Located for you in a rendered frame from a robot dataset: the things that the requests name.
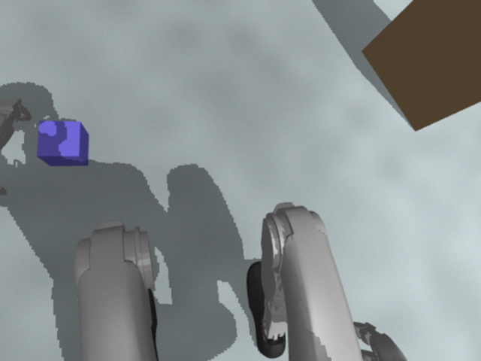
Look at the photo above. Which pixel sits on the right robot foot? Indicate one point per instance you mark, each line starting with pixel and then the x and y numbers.
pixel 256 298

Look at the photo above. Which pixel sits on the left robot hand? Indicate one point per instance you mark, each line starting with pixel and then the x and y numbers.
pixel 11 111

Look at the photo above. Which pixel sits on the right robot hand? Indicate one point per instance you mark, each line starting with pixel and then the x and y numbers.
pixel 384 349

